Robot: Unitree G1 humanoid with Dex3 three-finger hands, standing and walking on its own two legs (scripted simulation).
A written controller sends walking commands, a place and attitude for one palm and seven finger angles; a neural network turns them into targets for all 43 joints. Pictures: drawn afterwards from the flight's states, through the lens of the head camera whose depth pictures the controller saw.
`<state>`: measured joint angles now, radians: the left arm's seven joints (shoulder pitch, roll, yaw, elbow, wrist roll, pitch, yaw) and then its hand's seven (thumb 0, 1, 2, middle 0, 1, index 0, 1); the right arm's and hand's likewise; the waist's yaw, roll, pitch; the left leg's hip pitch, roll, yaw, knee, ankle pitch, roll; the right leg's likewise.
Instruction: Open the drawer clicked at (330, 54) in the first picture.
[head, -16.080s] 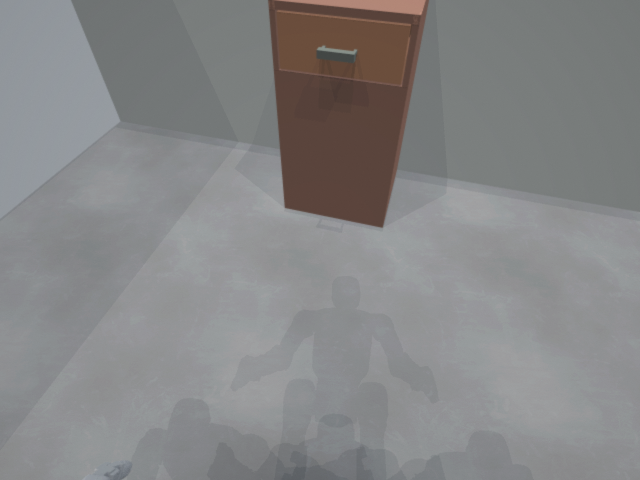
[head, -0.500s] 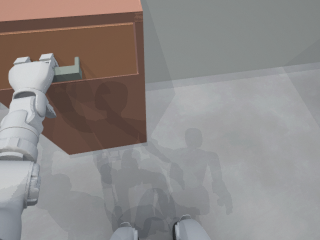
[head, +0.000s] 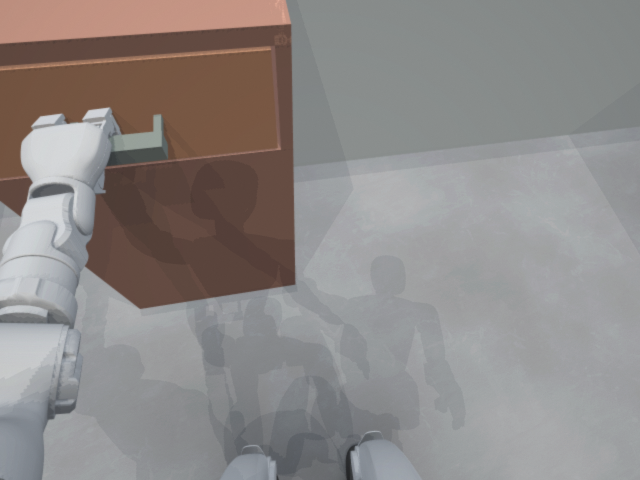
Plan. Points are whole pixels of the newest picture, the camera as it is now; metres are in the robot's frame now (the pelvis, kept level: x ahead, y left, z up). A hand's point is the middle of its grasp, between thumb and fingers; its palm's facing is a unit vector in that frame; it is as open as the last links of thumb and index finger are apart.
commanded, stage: pull the drawer open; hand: left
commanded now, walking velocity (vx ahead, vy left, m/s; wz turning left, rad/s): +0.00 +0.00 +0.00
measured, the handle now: (116, 137) +0.55 +0.24 +0.04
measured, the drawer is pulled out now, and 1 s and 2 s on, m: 0.00 0.10 0.22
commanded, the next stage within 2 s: none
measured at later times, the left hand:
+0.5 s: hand (89, 204) +0.46 +0.27 +0.01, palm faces -0.05 -0.04 -1.00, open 6.0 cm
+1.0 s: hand (86, 249) +0.40 +0.26 +0.01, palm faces -0.03 -0.03 -1.00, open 6.0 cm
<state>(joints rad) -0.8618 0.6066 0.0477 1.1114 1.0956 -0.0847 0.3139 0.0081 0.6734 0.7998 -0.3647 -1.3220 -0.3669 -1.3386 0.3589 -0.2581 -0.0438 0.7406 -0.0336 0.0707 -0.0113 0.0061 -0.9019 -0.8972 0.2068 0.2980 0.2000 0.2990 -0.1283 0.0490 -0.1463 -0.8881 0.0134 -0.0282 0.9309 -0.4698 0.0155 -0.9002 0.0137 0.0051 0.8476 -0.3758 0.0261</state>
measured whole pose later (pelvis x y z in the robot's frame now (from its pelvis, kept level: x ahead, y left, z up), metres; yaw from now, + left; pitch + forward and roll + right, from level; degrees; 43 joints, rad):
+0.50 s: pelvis +0.01 +0.01 +0.01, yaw -1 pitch +22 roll -2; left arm -0.60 0.52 0.06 0.88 1.07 -0.07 0.33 0.00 0.69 0.82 -0.36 -1.35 -0.33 -1.35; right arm 0.33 -0.25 -0.06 0.72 -0.02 0.10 0.00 0.01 -0.90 -0.90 0.21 0.30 0.20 0.30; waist -0.08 0.06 -0.16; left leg -0.76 0.02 0.00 0.86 -0.47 0.03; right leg -0.79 0.02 0.04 0.78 -0.37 0.03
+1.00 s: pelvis +0.01 +0.00 +0.02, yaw +0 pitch +17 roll -2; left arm -0.40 0.44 0.00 0.71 1.06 -0.01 0.38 0.00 0.69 0.81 -0.35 -1.35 -0.34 -1.35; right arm 0.25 -0.25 -0.06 0.68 -0.01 0.08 -0.02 0.01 -0.90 -0.90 0.21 0.30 0.20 0.30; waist -0.03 0.05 -0.14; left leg -0.66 0.01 -0.01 0.81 -0.45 0.01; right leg -0.69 0.01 0.02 0.76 -0.37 0.02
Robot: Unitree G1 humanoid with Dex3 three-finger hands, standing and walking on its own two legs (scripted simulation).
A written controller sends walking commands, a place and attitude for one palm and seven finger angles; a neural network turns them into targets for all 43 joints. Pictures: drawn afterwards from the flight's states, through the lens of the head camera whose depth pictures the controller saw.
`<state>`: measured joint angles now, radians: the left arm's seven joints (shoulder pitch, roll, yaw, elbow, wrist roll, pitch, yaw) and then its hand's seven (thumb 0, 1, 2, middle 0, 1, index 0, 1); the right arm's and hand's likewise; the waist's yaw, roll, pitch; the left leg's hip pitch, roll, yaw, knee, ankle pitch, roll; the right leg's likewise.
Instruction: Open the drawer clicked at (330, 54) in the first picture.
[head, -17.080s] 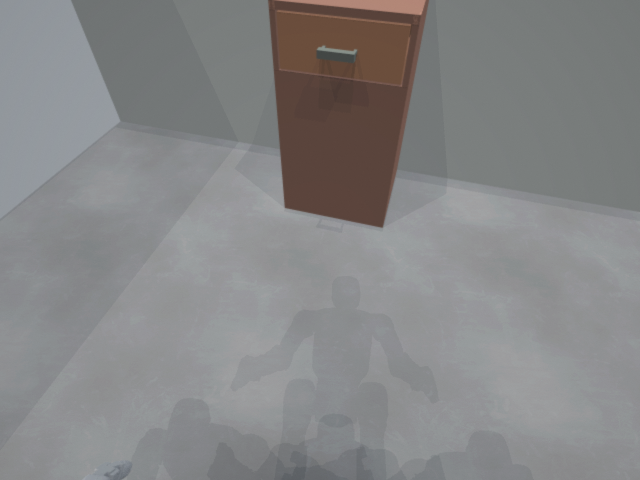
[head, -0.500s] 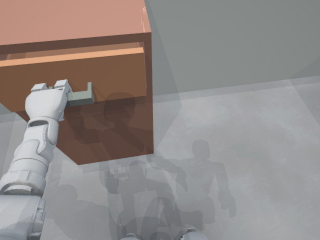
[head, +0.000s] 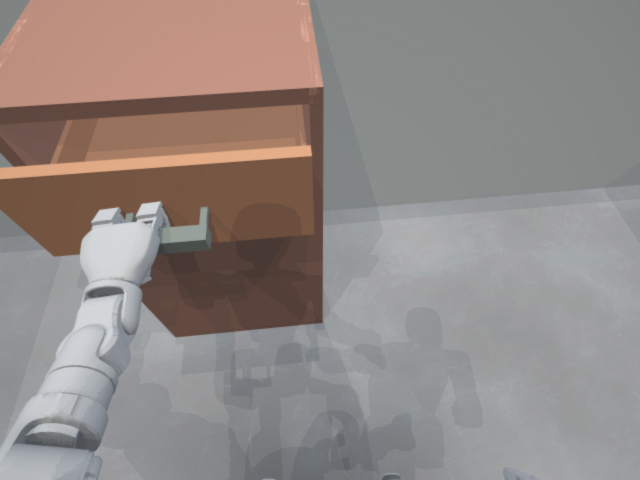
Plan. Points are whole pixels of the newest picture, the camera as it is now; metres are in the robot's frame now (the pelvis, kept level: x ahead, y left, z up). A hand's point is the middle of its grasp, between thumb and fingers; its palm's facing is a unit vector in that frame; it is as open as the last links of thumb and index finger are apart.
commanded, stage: pull the drawer open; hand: left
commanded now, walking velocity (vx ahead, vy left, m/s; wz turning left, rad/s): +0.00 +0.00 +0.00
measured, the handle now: (166, 228) +0.44 +0.23 +0.02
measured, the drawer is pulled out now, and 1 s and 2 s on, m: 0.10 0.22 0.30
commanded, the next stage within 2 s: open the thumb to release the handle in 1.82 s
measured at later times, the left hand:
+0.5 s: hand (133, 308) +0.33 +0.26 -0.01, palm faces -0.01 -0.04 -1.00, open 5.9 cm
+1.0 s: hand (125, 356) +0.27 +0.25 -0.01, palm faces -0.01 -0.06 -1.00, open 5.8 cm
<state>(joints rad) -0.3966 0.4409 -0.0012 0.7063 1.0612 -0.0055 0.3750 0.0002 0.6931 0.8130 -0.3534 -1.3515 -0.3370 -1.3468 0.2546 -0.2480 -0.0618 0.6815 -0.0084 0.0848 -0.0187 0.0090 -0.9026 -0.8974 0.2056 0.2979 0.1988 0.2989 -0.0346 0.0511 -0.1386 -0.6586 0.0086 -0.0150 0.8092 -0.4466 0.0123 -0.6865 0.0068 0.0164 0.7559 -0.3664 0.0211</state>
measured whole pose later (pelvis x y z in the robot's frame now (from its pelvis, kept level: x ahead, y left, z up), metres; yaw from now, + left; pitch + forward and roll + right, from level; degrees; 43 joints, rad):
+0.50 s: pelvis +0.00 -0.01 +0.00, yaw -1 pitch +14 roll -1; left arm -0.14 0.41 0.01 0.48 1.05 0.01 0.40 0.01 0.70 0.82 -0.35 -1.35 -0.35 -1.35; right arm 0.21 -0.25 -0.06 0.67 -0.01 0.05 -0.04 0.01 -0.90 -0.90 0.21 0.30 0.20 0.30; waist -0.02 0.05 -0.13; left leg -0.58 0.01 0.00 0.78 -0.44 0.00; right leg -0.63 0.01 0.03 0.75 -0.36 0.01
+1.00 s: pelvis +0.00 -0.01 +0.01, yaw +0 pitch +11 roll -1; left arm 0.14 0.37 -0.01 0.23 1.05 0.05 0.42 0.00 0.71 0.79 -0.35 -1.35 -0.36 -1.35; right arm 0.15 -0.23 -0.04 0.64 -0.02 0.03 -0.03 0.01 -0.90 -0.90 0.21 0.30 0.20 0.30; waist 0.01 0.04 -0.12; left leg -0.52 0.01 0.00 0.77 -0.44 0.00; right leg -0.57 0.01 0.03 0.75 -0.38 0.01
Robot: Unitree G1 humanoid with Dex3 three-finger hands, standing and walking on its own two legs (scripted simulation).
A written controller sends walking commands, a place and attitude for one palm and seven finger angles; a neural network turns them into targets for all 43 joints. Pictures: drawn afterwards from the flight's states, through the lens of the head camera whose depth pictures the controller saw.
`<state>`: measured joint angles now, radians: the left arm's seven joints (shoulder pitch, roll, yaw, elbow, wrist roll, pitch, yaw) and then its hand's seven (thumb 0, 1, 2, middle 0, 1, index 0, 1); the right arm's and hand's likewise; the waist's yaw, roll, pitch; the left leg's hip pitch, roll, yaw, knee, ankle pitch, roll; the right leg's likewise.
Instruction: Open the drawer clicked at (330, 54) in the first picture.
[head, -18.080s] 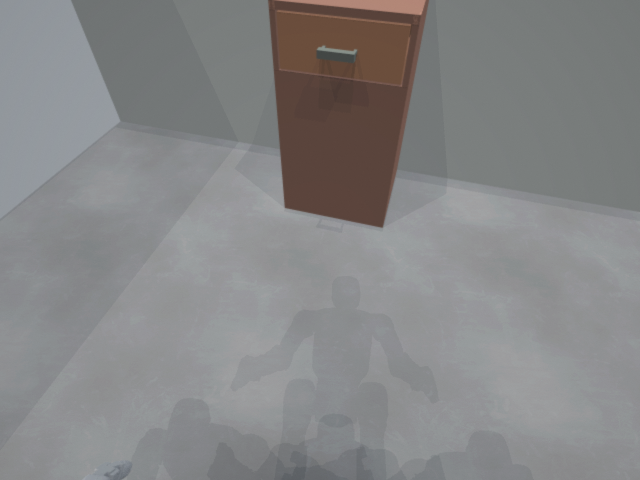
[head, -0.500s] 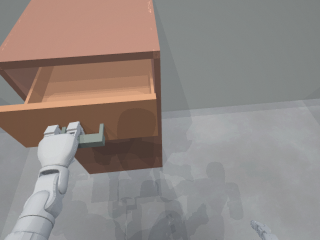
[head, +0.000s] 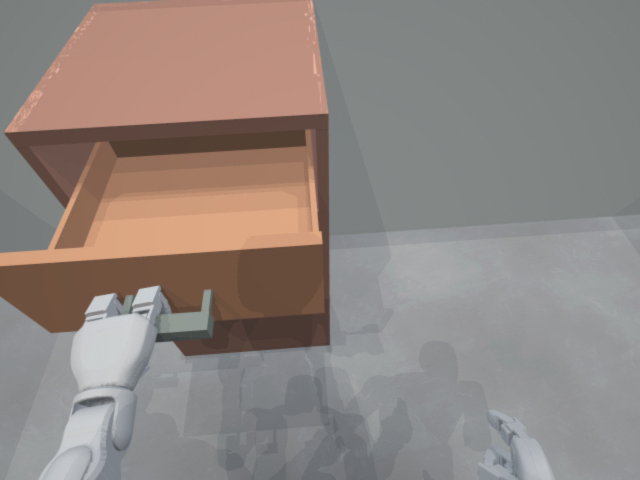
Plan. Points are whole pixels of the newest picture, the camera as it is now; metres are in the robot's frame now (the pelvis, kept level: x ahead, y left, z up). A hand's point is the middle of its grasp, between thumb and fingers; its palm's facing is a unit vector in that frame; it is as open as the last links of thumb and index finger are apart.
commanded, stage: pull the drawer open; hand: left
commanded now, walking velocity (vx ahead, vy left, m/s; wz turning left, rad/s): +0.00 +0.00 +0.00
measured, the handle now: (166, 313) +0.32 +0.23 +0.01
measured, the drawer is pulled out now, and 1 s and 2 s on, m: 0.22 0.30 0.29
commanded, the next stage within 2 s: open the thumb to release the handle in 0.82 s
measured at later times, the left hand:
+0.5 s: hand (127, 408) +0.20 +0.25 -0.01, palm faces -0.01 -0.07 -1.00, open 5.8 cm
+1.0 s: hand (113, 432) +0.18 +0.25 -0.01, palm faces +0.00 -0.02 -1.00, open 6.0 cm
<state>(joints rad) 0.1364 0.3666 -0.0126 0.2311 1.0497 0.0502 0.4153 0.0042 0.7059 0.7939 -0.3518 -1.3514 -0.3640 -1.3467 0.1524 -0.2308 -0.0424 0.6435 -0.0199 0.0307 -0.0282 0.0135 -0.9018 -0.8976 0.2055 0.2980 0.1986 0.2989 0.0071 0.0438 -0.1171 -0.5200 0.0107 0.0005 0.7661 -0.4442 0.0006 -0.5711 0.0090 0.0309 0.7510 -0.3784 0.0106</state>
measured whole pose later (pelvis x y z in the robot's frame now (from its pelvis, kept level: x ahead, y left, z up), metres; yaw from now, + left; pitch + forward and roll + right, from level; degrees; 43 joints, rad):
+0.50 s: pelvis +0.00 -0.01 +0.00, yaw +0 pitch +10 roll +0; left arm 0.37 0.35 -0.01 0.04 1.05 0.05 0.43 0.01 0.71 0.77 -0.36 -1.35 -0.38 -1.35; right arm 0.10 -0.22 -0.03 0.63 -0.04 0.02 -0.02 0.01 -0.90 -0.90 0.21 0.30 0.20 0.30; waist 0.03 0.04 -0.11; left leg -0.51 0.02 0.00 0.79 -0.46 -0.01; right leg -0.57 0.01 0.03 0.80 -0.40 0.00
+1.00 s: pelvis -0.01 -0.01 -0.01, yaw +0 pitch +10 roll +0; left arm 0.47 0.39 0.01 -0.04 1.07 0.00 0.48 0.00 0.68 0.75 -0.37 -1.34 -0.35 -1.34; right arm 0.10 -0.23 -0.02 0.62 -0.06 0.04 -0.01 0.01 -0.90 -0.90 0.21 0.30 0.20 0.30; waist 0.05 0.04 -0.11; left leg -0.56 0.01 0.00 0.87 -0.49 -0.01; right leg -0.62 0.01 0.03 0.87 -0.43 0.00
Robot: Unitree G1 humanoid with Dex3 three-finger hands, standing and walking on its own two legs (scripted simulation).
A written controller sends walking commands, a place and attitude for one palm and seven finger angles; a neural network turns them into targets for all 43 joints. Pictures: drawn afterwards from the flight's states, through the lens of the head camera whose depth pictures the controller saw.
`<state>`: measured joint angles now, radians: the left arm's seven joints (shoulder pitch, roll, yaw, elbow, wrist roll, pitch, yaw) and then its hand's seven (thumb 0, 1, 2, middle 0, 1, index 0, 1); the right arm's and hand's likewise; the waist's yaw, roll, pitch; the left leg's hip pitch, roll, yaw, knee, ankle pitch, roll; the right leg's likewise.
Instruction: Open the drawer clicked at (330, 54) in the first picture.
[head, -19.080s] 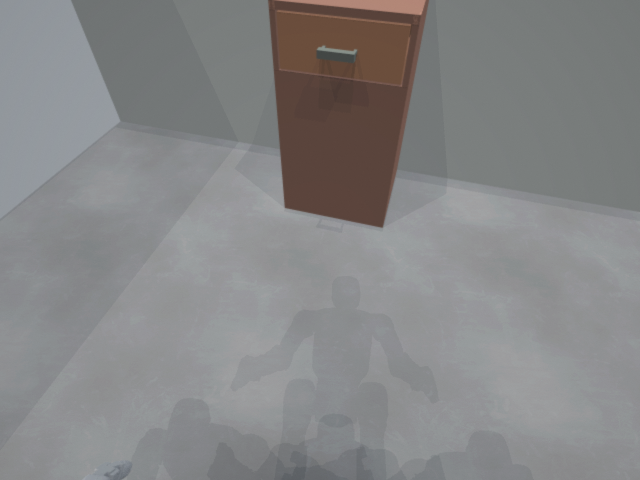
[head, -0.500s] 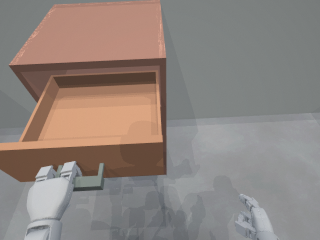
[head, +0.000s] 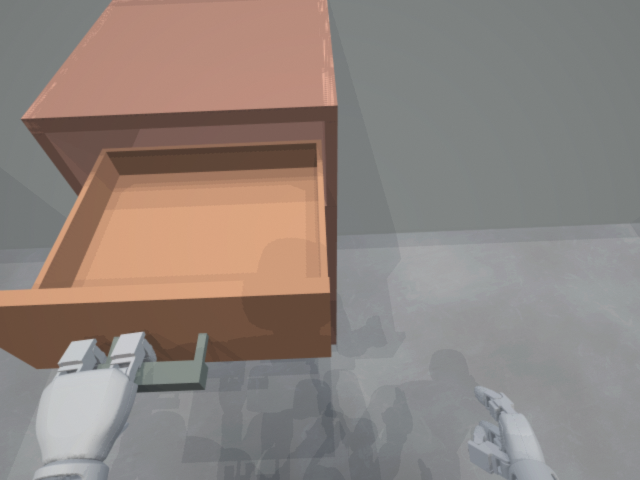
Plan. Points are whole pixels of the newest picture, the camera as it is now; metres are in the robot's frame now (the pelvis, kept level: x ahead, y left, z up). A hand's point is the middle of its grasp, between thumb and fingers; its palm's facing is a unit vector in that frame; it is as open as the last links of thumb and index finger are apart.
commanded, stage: open the thumb to release the handle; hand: left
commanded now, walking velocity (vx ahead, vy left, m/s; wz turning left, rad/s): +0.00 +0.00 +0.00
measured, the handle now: (156, 359) +0.24 +0.23 +0.02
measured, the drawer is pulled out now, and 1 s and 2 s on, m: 0.30 0.29 0.29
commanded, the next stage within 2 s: lift the hand off the handle in 0.42 s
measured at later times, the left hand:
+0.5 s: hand (107, 411) +0.19 +0.27 +0.01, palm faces +0.00 -0.05 -1.00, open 13.0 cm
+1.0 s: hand (118, 399) +0.20 +0.26 +0.01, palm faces -0.01 -0.04 -1.00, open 13.3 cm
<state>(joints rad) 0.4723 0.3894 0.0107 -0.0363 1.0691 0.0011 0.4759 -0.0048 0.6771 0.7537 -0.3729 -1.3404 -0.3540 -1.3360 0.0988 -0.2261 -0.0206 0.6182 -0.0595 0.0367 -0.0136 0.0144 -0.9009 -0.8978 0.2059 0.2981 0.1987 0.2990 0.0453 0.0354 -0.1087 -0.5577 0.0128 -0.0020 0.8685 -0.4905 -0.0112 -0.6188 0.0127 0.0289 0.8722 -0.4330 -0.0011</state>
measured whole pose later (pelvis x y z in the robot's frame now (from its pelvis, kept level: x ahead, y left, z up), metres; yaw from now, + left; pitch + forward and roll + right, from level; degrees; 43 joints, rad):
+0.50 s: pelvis -0.02 +0.00 +0.01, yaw +1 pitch +8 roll +0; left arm 0.31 0.39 0.02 0.09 1.04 0.00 0.41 0.00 -0.37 0.36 -0.32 -1.22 -0.33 -1.22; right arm 0.09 -0.22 -0.02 0.65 -0.04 0.02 -0.07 0.01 -0.90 -0.90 0.21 0.30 0.20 0.30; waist 0.06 0.04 -0.09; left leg -0.53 0.01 -0.03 0.82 -0.44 -0.02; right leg -0.58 0.00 0.00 0.82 -0.39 -0.01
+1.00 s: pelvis -0.03 -0.01 +0.01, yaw +2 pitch +7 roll +0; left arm 0.21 0.38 -0.06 0.15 1.03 0.06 0.40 0.00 -0.49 0.30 -0.31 -1.20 -0.40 -1.24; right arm 0.11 -0.21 -0.01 0.68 -0.02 0.02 -0.09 0.02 -0.90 -0.90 0.21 0.30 0.20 0.30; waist 0.06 0.06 -0.08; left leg -0.50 0.00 -0.03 0.78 -0.41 -0.02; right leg -0.55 0.00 0.00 0.79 -0.37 -0.01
